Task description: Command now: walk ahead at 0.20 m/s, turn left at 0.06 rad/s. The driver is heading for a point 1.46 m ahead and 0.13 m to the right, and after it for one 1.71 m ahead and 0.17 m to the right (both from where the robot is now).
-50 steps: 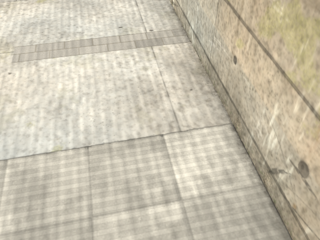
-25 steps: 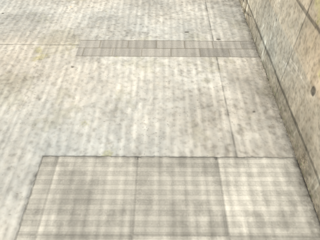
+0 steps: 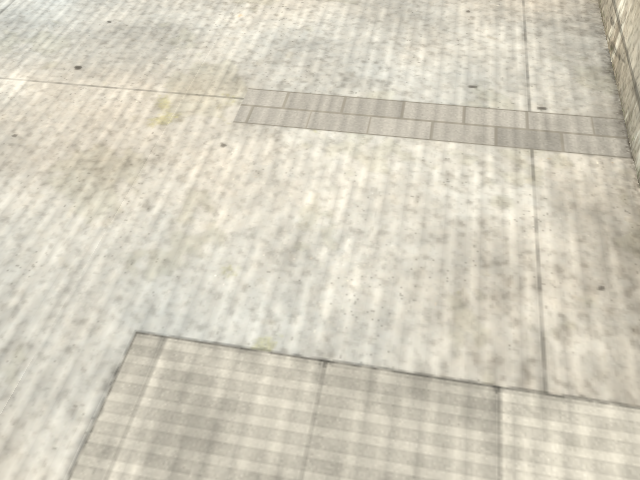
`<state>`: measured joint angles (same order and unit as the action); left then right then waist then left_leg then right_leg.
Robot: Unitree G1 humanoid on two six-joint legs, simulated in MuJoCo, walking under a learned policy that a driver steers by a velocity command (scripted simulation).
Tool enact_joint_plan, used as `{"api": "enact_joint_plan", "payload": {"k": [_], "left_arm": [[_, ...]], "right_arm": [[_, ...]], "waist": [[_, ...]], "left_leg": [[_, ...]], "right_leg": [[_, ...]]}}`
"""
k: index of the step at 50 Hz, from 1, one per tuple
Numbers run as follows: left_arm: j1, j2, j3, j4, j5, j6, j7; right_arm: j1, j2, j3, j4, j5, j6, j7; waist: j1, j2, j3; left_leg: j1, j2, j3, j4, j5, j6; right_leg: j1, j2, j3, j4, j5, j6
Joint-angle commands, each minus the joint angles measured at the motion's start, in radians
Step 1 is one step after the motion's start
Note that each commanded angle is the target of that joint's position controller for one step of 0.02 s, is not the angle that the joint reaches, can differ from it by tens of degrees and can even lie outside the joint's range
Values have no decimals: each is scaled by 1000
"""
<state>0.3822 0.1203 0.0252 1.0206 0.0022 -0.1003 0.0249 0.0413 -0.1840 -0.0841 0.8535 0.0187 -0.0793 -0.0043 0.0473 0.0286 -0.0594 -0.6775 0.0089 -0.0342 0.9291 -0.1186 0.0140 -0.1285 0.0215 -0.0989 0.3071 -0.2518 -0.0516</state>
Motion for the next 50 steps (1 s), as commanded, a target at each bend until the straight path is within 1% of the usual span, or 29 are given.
{"api": "enact_joint_plan", "payload": {"k": [1, 6, 8, 9, 10, 11, 12, 13, 15, 18, 21, 22, 23, 24, 25, 27, 31, 33, 35, 37, 39, 41, 42, 43, 44, 45, 46, 47, 50], "left_arm": [[-3, 213, 44, -42, -6, 11, 20], [-55, 201, 61, -44, -28, 22, 6], [-55, 199, 66, -42, -23, 16, 1], [-62, 177, 60, -61, 1, 7, 2], [54, 86, 22, -41, 3, 10, -1], [33, 114, 30, -27, -9, 21, -8], [-15, 152, 44, -44, -24, 36, -8], [-67, 163, 49, -57, -22, 53, 2], [-100, 170, 61, -68, -4, 87, 26], [-65, 123, 48, -46, 5, 99, 38], [-29, 133, 47, -18, 23, 106, 25], [-47, 150, 47, -28, 38, 110, 23], [-74, 186, 48, -48, 38, 113, 25], [-120, 229, 57, -48, 21, 110, 30], [-166, 199, 48, -54, 14, 101, 32], [-205, 174, 40, -47, 16, 80, 32], [-143, 168, 39, -23, 3, 61, 23], [-91, 199, 52, -8, -5, 66, 23], [-48, 240, 67, -10, -15, 66, 24], [-42, 274, 82, -9, -24, 50, 27], [-76, 248, 78, -14, -28, 32, 21], [-147, 231, 73, -27, -38, 31, 7], [-175, 212, 67, -35, -36, 27, 6], [-191, 157, 54, -61, -31, 16, 3], [-217, 144, 48, -94, -24, -1, 4], [-234, 182, 60, -97, -39, -9, -4], [-234, 185, 58, -94, -50, -14, -15], [-238, 181, 58, -88, -46, -16, -18], [-241, 178, 66, -87, -29, -3, -24]], "right_arm": [[-91, 9, 19, -79, 6, 16, -3], [-51, -66, 5, -71, -18, 37, -1], [48, -129, -16, -41, -37, 25, -10], [145, -186, -28, -21, -59, 22, -21], [206, -142, -5, -4, -67, 24, -25], [218, -70, 17, 1, -47, 31, -23], [147, -69, 21, -14, -34, 36, -21], [77, -74, 21, -32, -31, 39, -23], [-34, -94, 20, -51, -37, 46, -26], [-47, -116, 11, -45, -55, 65, -27], [-17, -89, 16, -20, -25, 69, -28], [11, -73, 20, -2, -21, 69, -28], [40, -80, 18, 14, -23, 69, -32], [62, -79, 13, 13, -18, 72, -40], [53, -84, 13, 19, -30, 70, -46], [76, -82, 9, 41, -36, 68, -50], [93, -80, 8, 79, -26, 78, -50], [111, -90, 3, 100, -16, 78, -48], [76, -90, 0, 91, -5, 66, -42], [40, -72, 4, 78, -1, 40, -27], [71, -66, 4, 90, 6, 16, -14], [200, -69, -4, 142, 9, 7, -11], [288, -115, -22, 170, 1, 3, -10], [410, -201, -46, 192, -2, -1, -16], [518, -239, -45, 210, -3, -9, -1], [459, -178, -17, 197, -17, -20, 0], [387, -139, -2, 173, -19, -26, 3], [333, -136, 5, 155, -19, -28, 7], [321, -99, 27, 153, -21, -15, 7]], "waist": [[-14, -139, 33], [-39, -139, 10], [-81, -92, -51], [-92, -18, -154], [-78, 134, -308], [-91, 160, -330], [-75, 112, -254], [-56, 46, -184], [-7, 38, -73], [6, 101, -47], [30, 91, -37], [24, 63, 5], [-2, 20, 59], [-45, -114, 108], [-55, -164, 131], [-76, -181, 129], [-45, -72, 109], [-24, -83, 85], [4, -131, 124], [12, -191, 181], [-20, -177, 189], [-93, -138, 164], [-132, -85, 122], [-156, 138, 64], [-190, 305, 16], [-149, 186, 50], [-118, 106, 78], [-96, 42, 89], [-64, 43, 105]], "left_leg": [[123, -12, 74, -243, 87, -18], [235, -22, 72, -404, 108, 62], [458, -15, 36, -520, 400, 117], [723, 118, -84, -408, 848, 182], [939, 339, -290, -397, 1015, 365], [898, 367, -376, -456, 906, 399], [800, 326, -341, -496, 642, 352], [676, 293, -311, -542, 416, 301], [395, 228, -230, -627, 105, 224], [241, 159, -147, -671, -116, 201], [184, 122, -112, -662, -390, 131], [166, 103, -102, -649, -475, 81], [161, 73, -79, -595, -479, 39], [291, 11, 11, -556, -357, 5], [401, 1, 26, -497, -248, -9], [485, 1, 32, -452, -133, -2], [457, 16, 19, -475, -96, 30], [423, -23, 66, -417, -276, 32], [283, -51, 108, -310, -360, 34], [188, -12, 93, -199, -257, 49], [210, 15, 82, -227, -264, 72], [469, -23, 117, -404, -237, 84], [620, 6, 44, -447, -171, 90], [790, 180, -249, -577, -233, 169], [892, 357, -613, -726, -259, 296], [866, 385, -621, -711, -275, 307], [830, 351, -512, -703, -256, 274], [784, 310, -410, -721, -229, 237], [685, 231, -206, -764, 10, 182]], "right_leg": [[2, -185, 52, -42, 835, -58], [97, -223, 80, 89, 887, -86], [53, -153, 72, 244, 779, -30], [-132, -93, 39, 411, 508, 17], [-299, -28, 77, 650, -58, 73], [-342, -18, 147, 780, -442, 99], [-400, -53, 172, 838, -446, 107], [-415, -76, 161, 827, -402, 112], [-302, -109, 148, 679, -313, 125], [-134, -74, 94, 486, -177, 109], [0, -48, 56, 299, 9, 69], [-10, -71, 81, 237, 4, 48], [-64, -127, 141, 150, -89, 21], [-268, -134, 165, 86, -338, -9], [-369, -129, 179, 21, -420, -5], [-391, -125, 174, -6, -365, 30], [-277, -101, 140, 53, -199, 27], [-232, -103, 156, 44, -328, -10], [-171, -197, 291, -35, -502, -82], [-128, -328, 453, -104, -500, -156], [-119, -335, 429, -78, -381, -157], [-231, -245, 295, 12, -258, -107], [-304, -186, 223, 157, -101, -68], [-482, -60, 54, 493, -21, 3], [-662, 16, 70, 758, -272, 27], [-752, -48, 156, 932, -280, 7], [-788, -89, 167, 992, -188, -16], [-785, -122, 159, 972, -89, -30], [-692, -162, 130, 832, 44, -8]]}}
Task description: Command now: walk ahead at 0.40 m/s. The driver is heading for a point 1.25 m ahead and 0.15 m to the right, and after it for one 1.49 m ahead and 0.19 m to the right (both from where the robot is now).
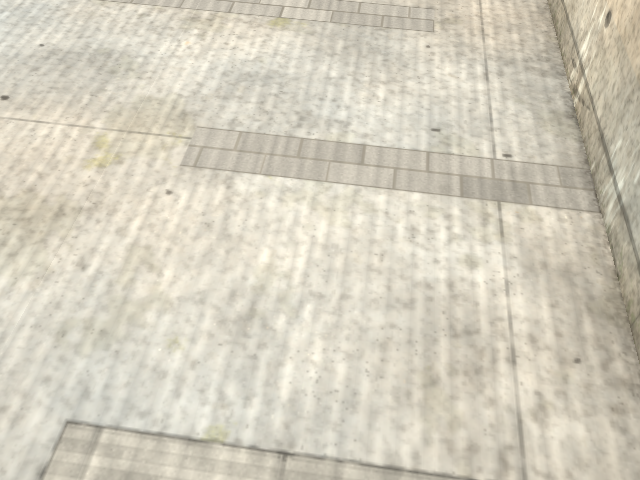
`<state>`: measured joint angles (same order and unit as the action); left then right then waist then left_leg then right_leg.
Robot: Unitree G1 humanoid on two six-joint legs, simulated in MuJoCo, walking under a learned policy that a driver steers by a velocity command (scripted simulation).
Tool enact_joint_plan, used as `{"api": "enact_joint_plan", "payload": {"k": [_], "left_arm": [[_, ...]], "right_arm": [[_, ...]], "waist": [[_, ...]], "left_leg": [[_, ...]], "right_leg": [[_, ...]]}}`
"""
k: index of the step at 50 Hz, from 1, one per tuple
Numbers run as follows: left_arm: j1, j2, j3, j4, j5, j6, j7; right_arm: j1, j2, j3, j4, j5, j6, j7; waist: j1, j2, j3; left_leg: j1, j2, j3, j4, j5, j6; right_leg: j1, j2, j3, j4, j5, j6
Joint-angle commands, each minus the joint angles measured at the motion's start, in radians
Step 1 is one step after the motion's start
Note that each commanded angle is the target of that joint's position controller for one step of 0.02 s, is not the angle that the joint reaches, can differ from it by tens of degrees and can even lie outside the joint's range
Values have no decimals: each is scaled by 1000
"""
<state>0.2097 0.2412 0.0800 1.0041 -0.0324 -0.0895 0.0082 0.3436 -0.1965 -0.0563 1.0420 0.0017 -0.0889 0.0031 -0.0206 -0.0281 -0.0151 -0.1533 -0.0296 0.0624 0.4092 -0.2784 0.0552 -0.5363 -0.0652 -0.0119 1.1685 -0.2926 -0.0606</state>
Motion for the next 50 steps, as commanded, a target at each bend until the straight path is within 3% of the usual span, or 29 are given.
{"api": "enact_joint_plan", "payload": {"k": [1, 5, 8, 11, 13, 14, 15, 16, 17, 18, 19, 20, 21, 23, 24, 26, 30, 35, 38, 40, 42, 43, 44, 45, 46, 47, 48, 49, 50], "left_arm": [[-80, 46, 8, -75, 10, -8, -10], [-248, 9, -16, -142, 16, -4, -19], [-331, 26, -24, -169, 7, -2, -31], [-373, 52, -25, -194, 3, -5, -45], [-327, 86, -12, -189, 5, -10, -51], [-252, 112, 2, -171, 7, -10, -50], [-82, 152, 27, -118, 7, -8, -45], [120, 216, 49, -70, 14, -5, -35], [219, 295, 61, -45, 29, 0, -35], [203, 218, 35, -53, 27, 2, -38], [92, 172, 21, -69, 20, -4, -38], [-3, 138, 9, -93, 21, -11, -40], [-64, 112, 2, -98, 33, -18, -45], [-91, 71, -10, -87, 46, -27, -52], [-71, 73, -11, -76, 44, -28, -50], [-33, 100, -8, -59, 40, -29, -38], [49, 130, -5, -40, 34, -19, -11], [140, 145, -4, -15, 23, -13, 0], [195, 150, 1, 7, 19, 1, 0], [207, 161, 7, 15, 17, 11, 2], [181, 180, 14, 10, 15, 20, 5], [155, 185, 16, 3, 13, 24, 5], [141, 160, 7, -6, 15, 27, 6], [149, 125, -10, -35, 36, 24, 6], [266, -5, -44, -35, 29, -2, -8], [185, 106, -19, -32, 2, -26, -13], [87, 149, -6, -67, -18, -40, -14], [40, 146, -6, -78, -13, -42, -6], [20, 138, 1, -80, 3, -35, 1]], "right_arm": [[39, -91, 0, -30, -5, -2, -5], [51, -146, -7, -38, -5, 4, -26], [88, -166, -15, -26, 5, 1, -28], [95, -169, -25, -12, 18, 6, -28], [71, -183, -33, -17, 16, 13, -27], [54, -191, -37, -21, 15, 18, -25], [40, -176, -32, -28, 12, 23, -25], [34, -149, -20, -50, -1, 26, -23], [153, -15, 15, -62, 3, 4, -12], [114, -70, 4, -50, 28, -23, -7], [14, -139, -16, -85, 54, -36, -8], [-48, -155, -18, -102, 53, -39, -18], [-75, -154, -27, -106, 37, -33, -30], [-32, -121, -33, -99, 25, -5, -35], [-23, -105, -32, -99, 24, 4, -35], [-72, -108, -35, -118, 19, 17, -35], [-222, -115, -37, -169, 2, 16, -26], [-390, -94, -17, -218, 12, 6, -3], [-468, -96, -7, -249, 19, -1, 16], [-490, -105, -4, -268, 22, -8, 30], [-431, -139, -15, -262, 23, -14, 37], [-335, -167, -30, -236, 20, -17, 35], [-151, -218, -57, -177, 16, -17, 29], [50, -300, -79, -136, 3, -14, 17], [82, -337, -80, -119, 4, -9, 23], [66, -242, -53, -129, 9, -9, 23], [-25, -203, -42, -146, 11, -12, 18], [-108, -180, -32, -165, 5, -15, 19], [-156, -151, -24, -169, -6, -18, 22]], "waist": [[2, 100, 63], [-24, 91, 99], [-41, 107, 118], [-31, 103, 139], [10, 117, 100], [54, 132, 44], [132, 128, -46], [202, 63, -182], [134, -214, -341], [156, -207, -369], [134, -162, -210], [102, -71, -122], [66, -25, -66], [9, -52, -41], [2, -53, -31], [0, -36, 10], [34, -13, 48], [85, -19, 80], [110, -19, 106], [104, -32, 111], [56, -60, 71], [-1, -71, 11], [-80, -57, -98], [-136, 67, -262], [-57, 329, -385], [-97, 233, -342], [-84, 196, -201], [-50, 101, -123], [-19, 70, -66]], "left_leg": [[156, 257, -264, -251, 227, 142], [72, 222, -161, -284, 292, 135], [66, 232, -134, -298, 258, 132], [158, 281, -131, -264, 296, 121], [206, 293, -114, -183, 488, 99], [210, 282, -95, -88, 672, 86], [163, 236, -59, 98, 783, 61], [-51, 182, -23, 402, 591, 25], [-423, -11, -31, 798, -41, -48], [-530, -17, -191, 952, -264, -28], [-619, 41, -173, 1003, -199, -11], [-592, 102, -144, 968, -98, 2], [-537, 143, -134, 905, -24, 7], [-432, 184, -146, 831, 35, 18], [-425, 191, -142, 801, 43, 17], [-477, 202, -133, 716, 95, 0], [-585, 197, -121, 473, 291, -41], [-546, 148, -74, 237, 407, -46], [-567, 130, -64, 162, 350, -35], [-554, 117, -59, 124, 280, -13], [-431, 81, -33, 94, 207, 18], [-286, 43, 0, 75, 199, 39], [-33, 31, 2, 84, 220, 73], [304, 237, -237, 118, 240, 142], [596, 437, -725, -24, 26, 294], [566, 405, -757, -93, -70, 254], [438, 375, -602, -110, -23, 211], [278, 343, -487, -136, 90, 191], [147, 311, -408, -167, 172, 184]], "right_leg": [[-282, -74, 28, -72, 108, 16], [-203, -40, -11, -385, 254, 51], [-122, -10, -30, -523, 317, 51], [-121, -11, -8, -597, 294, 14], [-25, 16, -25, -629, 238, -20], [94, 51, -51, -628, 216, -42], [307, 86, -72, -630, 210, -69], [629, -47, 86, -594, 194, -122], [947, -302, 593, -740, -69, -278], [947, -322, 789, -891, -162, -274], [817, -292, 635, -902, -142, -221], [647, -259, 490, -918, -47, -189], [496, -222, 387, -943, 47, -169], [357, -166, 279, -995, 101, -156], [335, -157, 251, -1018, 112, -165], [314, -154, 209, -1057, 135, -175], [380, -147, 152, -1077, 219, -163], [444, -133, 80, -1063, 250, -132], [543, -167, 76, -1016, 275, -136], [597, -197, 84, -972, 328, -128], [620, -204, 77, -894, 528, -108], [612, -181, 51, -788, 712, -91], [535, -127, 10, -587, 782, -63], [299, -62, -38, -249, 479, -24], [-86, 129, 16, 66, -234, 32], [-200, 83, 144, 177, -273, 11], [-263, 31, 117, 185, -184, -5], [-223, -24, 86, 146, -86, -5], [-177, -55, 81, 88, -27, -2]]}}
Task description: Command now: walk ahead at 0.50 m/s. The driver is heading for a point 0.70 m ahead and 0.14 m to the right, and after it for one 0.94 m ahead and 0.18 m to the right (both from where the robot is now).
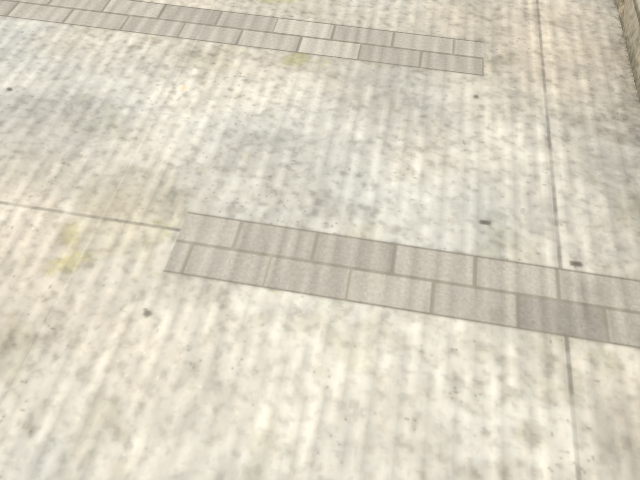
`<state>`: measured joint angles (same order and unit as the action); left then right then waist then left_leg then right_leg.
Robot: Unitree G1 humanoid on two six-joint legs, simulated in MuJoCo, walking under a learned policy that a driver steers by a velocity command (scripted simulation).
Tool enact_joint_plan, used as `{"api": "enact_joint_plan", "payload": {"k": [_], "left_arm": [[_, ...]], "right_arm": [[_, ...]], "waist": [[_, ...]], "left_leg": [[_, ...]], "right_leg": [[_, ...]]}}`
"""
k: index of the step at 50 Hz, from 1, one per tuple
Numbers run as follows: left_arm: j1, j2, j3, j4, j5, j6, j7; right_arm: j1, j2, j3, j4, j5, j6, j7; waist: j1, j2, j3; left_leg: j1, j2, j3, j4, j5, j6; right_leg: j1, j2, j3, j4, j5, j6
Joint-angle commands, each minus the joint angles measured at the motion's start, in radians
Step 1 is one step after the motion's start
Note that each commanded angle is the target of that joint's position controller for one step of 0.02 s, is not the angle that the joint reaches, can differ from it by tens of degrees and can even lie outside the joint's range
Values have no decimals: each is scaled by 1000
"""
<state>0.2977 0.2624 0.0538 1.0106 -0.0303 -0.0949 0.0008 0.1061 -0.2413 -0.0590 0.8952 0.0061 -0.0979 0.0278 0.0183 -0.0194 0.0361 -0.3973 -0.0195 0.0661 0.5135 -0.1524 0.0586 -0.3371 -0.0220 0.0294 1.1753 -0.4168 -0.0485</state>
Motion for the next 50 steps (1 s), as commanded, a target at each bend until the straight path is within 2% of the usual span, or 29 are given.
{"api": "enact_joint_plan", "payload": {"k": [1, 2, 3, 6, 8, 12, 16, 18, 19, 20, 21, 22, 23, 24, 25, 26, 27, 28, 30, 33, 35, 38, 42, 44, 46, 47, 48, 49, 50], "left_arm": [[-45, 100, 30, -86, 6, -16, 8], [-27, 77, 29, -83, 7, -3, 9], [-23, 62, 28, -85, 7, 7, 10], [-114, 62, 29, -123, 22, 19, 12], [-177, 54, 27, -146, 27, 17, 8], [-319, 33, 13, -185, 19, 11, -6], [-418, 41, 5, -227, 10, 4, -29], [-421, 58, 8, -241, 9, -3, -42], [-390, 74, 13, -237, 8, -6, -45], [-324, 98, 25, -221, 11, -8, -45], [-180, 133, 46, -177, 14, -8, -41], [15, 194, 70, -125, 24, -7, -32], [139, 293, 94, -99, 35, -1, -26], [147, 219, 67, -99, 25, 4, -27], [56, 169, 52, -113, 18, 2, -24], [-32, 134, 41, -138, 21, 1, -22], [-95, 102, 31, -144, 30, -2, -25], [-127, 74, 22, -145, 41, -9, -29], [-124, 72, 21, -133, 40, -14, -33], [-70, 117, 31, -109, 37, -18, -17], [-36, 122, 31, -97, 33, -13, -5], [8, 128, 30, -82, 25, -8, 3], [99, 133, 33, -47, 12, 7, 6], [106, 138, 36, -41, 14, 24, 13], [88, 155, 44, -46, 14, 38, 20], [54, 157, 45, -62, 11, 42, 23], [37, 135, 38, -86, 16, 40, 23], [47, 70, 17, -130, 40, 33, 22], [212, 2, -4, -117, 20, 23, 17]], "right_arm": [[65, -82, -13, -19, -21, -13, 0], [67, -74, -11, -12, -20, -15, 3], [79, -84, -12, -4, -14, -17, 1], [131, -130, -22, 19, -11, -16, -17], [161, -134, -22, 29, -9, -10, -27], [226, -145, -21, 52, 2, -5, -35], [294, -154, -27, 89, 9, 13, -37], [292, -166, -34, 95, 11, 24, -42], [279, -174, -38, 93, 11, 28, -44], [257, -184, -40, 87, 11, 33, -45], [236, -173, -36, 82, 11, 39, -46], [234, -144, -23, 64, 1, 39, -46], [354, -31, 11, 50, -6, 19, -34], [331, -60, 8, 64, 7, -9, -26], [235, -141, -15, 37, 35, -26, -22], [164, -148, -15, 18, 41, -31, -26], [130, -140, -20, 13, 28, -25, -34], [144, -129, -27, 16, 17, -11, -41], [181, -85, -23, 23, 12, 14, -44], [104, -85, -25, -8, 1, 25, -47], [40, -80, -24, -29, -5, 23, -43], [-60, -60, -15, -57, 0, 17, -32], [-194, -61, -6, -104, 8, 7, -15], [-221, -69, -4, -122, 2, -7, -3], [-155, -109, -18, -112, -6, -20, 1], [-59, -137, -31, -84, -12, -25, -4], [67, -194, -49, -53, -25, -31, -13], [207, -273, -63, -41, -51, -26, -27], [204, -272, -55, -55, -38, -6, -23]], "waist": [[-21, 84, -105], [-6, 93, -97], [3, 92, -81], [-5, 64, -31], [-20, 63, -19], [-66, 71, 11], [-94, 76, 46], [-76, 89, 41], [-54, 101, 21], [-13, 118, -22], [60, 111, -103], [128, 63, -239], [92, -178, -398], [104, -222, -462], [96, -167, -305], [70, -90, -201], [37, -32, -122], [-3, -46, -91], [-34, -64, -75], [-31, -36, -33], [-16, -30, -23], [15, -36, -5], [60, -29, 36], [54, -39, 43], [11, -80, -11], [-42, -86, -67], [-90, -56, -165], [-116, 107, -340], [-63, 340, -544]], "left_leg": [[315, 274, -359, -299, 84, 171], [278, 258, -326, -325, 96, 172], [252, 251, -294, -345, 116, 177], [240, 248, -232, -385, 196, 184], [253, 228, -184, -390, 233, 167], [270, 193, -113, -400, 203, 134], [417, 251, -124, -347, 206, 132], [479, 283, -133, -300, 277, 119], [494, 287, -130, -264, 364, 108], [495, 277, -116, -191, 529, 95], [461, 233, -80, -33, 658, 73], [287, 181, -43, 224, 529, 41], [-136, 8, -15, 638, 50, -37], [-283, -35, -164, 797, -412, -31], [-384, 30, -179, 862, -371, -13], [-381, 89, -147, 828, -274, -1], [-336, 128, -129, 759, -199, -3], [-266, 160, -137, 701, -151, -1], [-202, 177, -134, 639, -114, -8], [-281, 186, -125, 499, 5, -37], [-312, 181, -118, 378, 120, -51], [-274, 149, -86, 198, 255, -53], [-275, 108, -81, 54, 244, -58], [-242, 79, -80, -11, 205, -49], [-122, 46, -80, -52, 176, -26], [15, 22, -59, -90, 223, -7], [243, 74, -84, -67, 445, 27], [606, 314, -283, 48, 860, 109], [842, 538, -563, 32, 940, 265]], "right_leg": [[-312, -123, 50, 45, 134, -15], [-285, -130, 48, 14, 147, -12], [-284, -137, 42, -21, 154, -6], [-369, -146, 28, -164, 268, 29], [-387, -137, 17, -287, 382, 42], [-322, -88, -31, -519, 535, 40], [-363, -70, -29, -620, 480, 18], [-345, -59, -31, -651, 405, -7], [-288, -43, -42, -662, 367, -21], [-180, -10, -70, -670, 339, -38], [14, 24, -98, -688, 354, -64], [328, -66, 2, -636, 396, -114], [737, -326, 462, -694, 246, -279], [783, -376, 716, -854, 150, -307], [663, -341, 576, -869, 105, -251], [499, -305, 436, -890, 152, -216], [337, -268, 337, -926, 227, -198], [232, -232, 268, -959, 275, -178], [145, -206, 203, -1011, 311, -181], [144, -202, 138, -1052, 407, -192], [171, -188, 95, -1055, 455, -177], [186, -157, 31, -1060, 458, -148], [277, -181, 70, -1017, 427, -152], [318, -189, 84, -932, 567, -137], [347, -187, 109, -823, 720, -101], [333, -152, 100, -725, 817, -74], [239, -85, 68, -557, 762, -31], [-30, 18, 15, -222, 324, 25], [-260, 109, 47, 60, -339, 63]]}}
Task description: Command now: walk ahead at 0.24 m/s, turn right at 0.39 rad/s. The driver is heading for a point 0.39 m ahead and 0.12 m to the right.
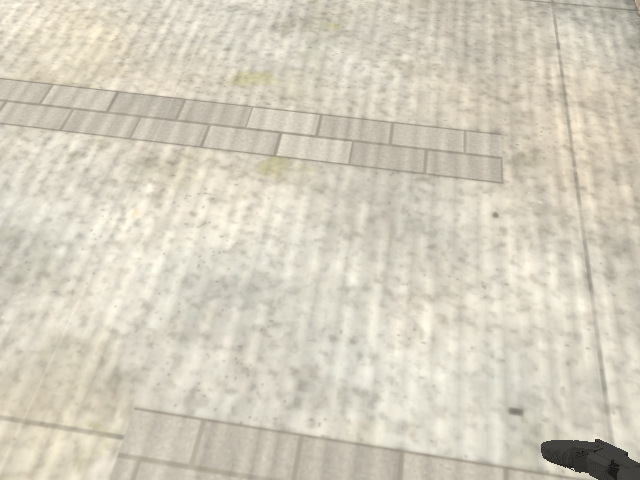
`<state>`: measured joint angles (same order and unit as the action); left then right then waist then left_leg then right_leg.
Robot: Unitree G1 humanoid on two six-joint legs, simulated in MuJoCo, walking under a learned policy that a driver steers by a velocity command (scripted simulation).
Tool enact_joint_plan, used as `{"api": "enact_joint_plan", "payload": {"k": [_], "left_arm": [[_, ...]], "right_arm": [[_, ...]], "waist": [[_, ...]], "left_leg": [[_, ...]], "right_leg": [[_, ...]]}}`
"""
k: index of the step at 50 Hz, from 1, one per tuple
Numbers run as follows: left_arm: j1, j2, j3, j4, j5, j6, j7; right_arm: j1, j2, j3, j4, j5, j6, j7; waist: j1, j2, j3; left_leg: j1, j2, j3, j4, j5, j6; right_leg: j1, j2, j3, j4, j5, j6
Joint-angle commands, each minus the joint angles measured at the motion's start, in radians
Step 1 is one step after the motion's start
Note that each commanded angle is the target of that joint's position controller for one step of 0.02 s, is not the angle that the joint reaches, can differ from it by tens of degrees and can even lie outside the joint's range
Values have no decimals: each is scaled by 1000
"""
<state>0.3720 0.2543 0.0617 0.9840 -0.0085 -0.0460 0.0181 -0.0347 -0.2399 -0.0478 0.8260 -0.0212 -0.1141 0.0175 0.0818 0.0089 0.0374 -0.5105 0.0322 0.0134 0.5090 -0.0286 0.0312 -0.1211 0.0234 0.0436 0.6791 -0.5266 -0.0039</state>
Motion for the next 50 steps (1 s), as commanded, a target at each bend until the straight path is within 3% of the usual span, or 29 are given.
{"api": "enact_joint_plan", "payload": {"k": [1, 2, 3, 4, 5, 6, 8, 13, 17, 19, 20, 21, 22, 23, 24, 25, 26, 27, 29, 33, 39, 41, 42, 43, 44, 45, 46, 48, 50], "left_arm": [[107, 129, 21, -78, -24, -21, 0], [16, 151, 32, -105, -37, -10, 4], [-23, 131, 34, -111, -31, 9, 13], [-28, 121, 41, -114, -21, 33, 22], [-7, 96, 42, -121, -19, 57, 26], [-1, 76, 42, -132, -17, 71, 29], [-22, 70, 45, -165, -10, 83, 31], [-126, 82, 45, -228, -5, 82, 4], [-183, 108, 55, -274, -4, 96, -20], [-152, 105, 60, -273, 0, 97, -29], [-125, 127, 71, -265, 7, 95, -23], [-87, 219, 97, -266, 10, 91, -8], [-88, 323, 111, -295, 19, 89, 5], [-50, 290, 101, -301, 40, 65, -6], [-84, 271, 94, -304, 38, 43, -9], [-144, 250, 90, -315, 19, 34, -4], [-193, 212, 78, -327, 2, 36, 3], [-219, 195, 70, -336, 0, 41, 11], [-219, 183, 62, -346, 9, 44, 19], [-203, 175, 55, -340, 9, 45, 26], [-222, 167, 40, -326, 21, 55, 11], [-243, 147, 28, -320, 13, 59, 9], [-233, 136, 22, -311, 8, 59, 9], [-204, 115, 14, -307, 17, 54, 10], [-153, 95, 10, -307, 34, 46, 6], [-163, 86, 9, -318, 33, 43, 3], [-196, 117, 14, -309, 34, 44, 3], [-253, 120, 19, -311, 30, 58, 5], [-240, 119, 21, -305, 25, 67, 1]], "right_arm": [[316, -201, -51, -14, 3, 30, -16], [245, -158, -38, -26, 11, 42, -25], [189, -135, -30, -25, 12, 47, -32], [140, -113, -25, -25, 8, 51, -33], [105, -116, -26, -24, -7, 53, -32], [78, -120, -29, -25, -16, 52, -31], [59, -141, -37, -21, -17, 49, -38], [48, -178, -49, -11, 3, 71, -63], [75, -208, -60, 5, 28, 99, -61], [71, -211, -63, 11, 45, 112, -60], [121, -187, -60, 32, 46, 117, -57], [162, -140, -51, 38, 23, 122, -50], [114, -106, -39, -21, -13, 118, -46], [33, -137, -47, -40, -2, 111, -48], [21, -150, -53, -45, 24, 111, -49], [46, -150, -57, -27, 29, 111, -57], [53, -169, -64, -16, 19, 113, -66], [61, -176, -68, -15, 12, 114, -69], [86, -161, -67, -11, 16, 112, -66], [76, -121, -49, -12, 21, 114, -60], [90, -138, -43, -8, 29, 110, -41], [128, -124, -38, 5, 26, 101, -32], [152, -124, -35, 14, 18, 96, -26], [176, -163, -40, 16, 1, 92, -26], [178, -240, -53, 9, -9, 93, -30], [130, -198, -39, 19, -6, 95, -28], [75, -141, -25, 1, -1, 92, -25], [95, -151, -24, 8, 2, 82, -24], [114, -160, -22, 18, 6, 72, -26]], "waist": [[-150, 193, -533], [-140, 149, -378], [-115, 96, -263], [-85, 95, -191], [-54, 125, -152], [-40, 135, -130], [-30, 129, -117], [-51, 111, -144], [-66, 117, -126], [-40, 107, -122], [-39, 65, -124], [-55, -137, -115], [-78, -381, -96], [-9, -252, -192], [-30, -183, -178], [-63, -133, -164], [-77, -115, -155], [-94, -124, -156], [-104, -119, -182], [-82, -129, -175], [-62, -152, -127], [-93, -138, -119], [-109, -119, -116], [-97, -64, -134], [-39, 102, -146], [-18, 217, -129], [-28, 187, -109], [-62, 148, -98], [-67, 88, -82]], "left_leg": [[858, 420, -475, -20, 605, 266], [725, 376, -344, -55, 465, 224], [562, 330, -266, -103, 371, 202], [409, 301, -202, -153, 273, 190], [278, 284, -148, -205, 195, 185], [205, 278, -111, -244, 151, 194], [180, 286, -56, -279, 142, 209], [238, 294, 50, -285, 87, 191], [327, 326, 60, -227, 22, 151], [337, 309, 85, -142, -22, 98], [309, 270, 112, -58, -93, 47], [179, 170, 206, 182, -241, -38], [-149, 11, 204, 479, -638, -128], [-189, -16, 9, 651, -670, -114], [-217, -4, -35, 696, -590, -92], [-227, 15, -56, 678, -494, -78], [-220, 27, -67, 649, -436, -76], [-174, 22, -67, 644, -396, -77], [-128, 0, -64, 624, -337, -80], [-64, 3, -64, 418, -292, -96], [118, -5, -36, 202, -324, -89], [212, -16, -15, 21, -225, -68], [293, -11, -18, -107, -86, -50], [383, 65, -96, -130, 41, -20], [432, 200, -216, -112, 235, 47], [325, 261, -289, -140, 146, 149], [277, 222, -266, -157, 29, 138], [251, 133, -185, -140, -107, 54], [241, 90, -130, -122, -159, 13]], "right_leg": [[-506, -2, 101, 641, -188, 25], [-581, -43, 52, 642, -114, 31], [-576, -81, 22, 613, -48, 44], [-527, -108, 16, 577, -3, 49], [-446, -118, 4, 559, 36, 52], [-410, -113, -14, 540, 66, 53], [-407, -122, -23, 461, 126, 51], [-334, -125, -55, 211, 286, 32], [-299, -100, -92, 63, 238, 0], [-211, -66, -129, -97, 305, -36], [-133, -46, -113, -180, 383, -67], [-20, -167, 85, -289, 673, -127], [106, -382, 426, -305, 925, -309], [91, -404, 470, -327, 875, -384], [88, -355, 386, -330, 826, -341], [69, -306, 318, -320, 757, -278], [43, -283, 288, -321, 716, -239], [-5, -265, 265, -324, 721, -228], [-15, -246, 243, -327, 735, -230], [-7, -230, 225, -329, 663, -226], [-89, -223, 256, -311, 587, -230], [-101, -198, 252, -268, 591, -201], [-125, -172, 241, -251, 560, -164], [-167, -126, 215, -206, 468, -112], [-233, -17, 116, -91, 284, -60], [-211, 7, 57, -116, 167, -20], [-150, -19, 53, -136, 213, -7], [-97, -22, 59, -161, 354, -20], [-75, -34, 82, -180, 422, -39]]}}
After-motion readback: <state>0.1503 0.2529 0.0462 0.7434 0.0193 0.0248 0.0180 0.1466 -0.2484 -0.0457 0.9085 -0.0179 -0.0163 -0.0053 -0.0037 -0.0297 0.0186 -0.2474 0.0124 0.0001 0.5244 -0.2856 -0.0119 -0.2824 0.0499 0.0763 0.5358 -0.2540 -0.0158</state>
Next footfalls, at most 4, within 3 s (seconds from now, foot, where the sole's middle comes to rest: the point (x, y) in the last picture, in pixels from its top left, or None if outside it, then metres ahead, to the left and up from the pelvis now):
0.42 right None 0.13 -0.14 -0.76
0.86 left None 0.21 0.08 -0.76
2.36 left None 0.39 -0.03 -0.76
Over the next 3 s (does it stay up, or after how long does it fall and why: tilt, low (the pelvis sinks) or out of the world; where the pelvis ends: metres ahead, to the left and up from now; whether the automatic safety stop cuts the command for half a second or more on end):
stays up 0.25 -0.07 0.01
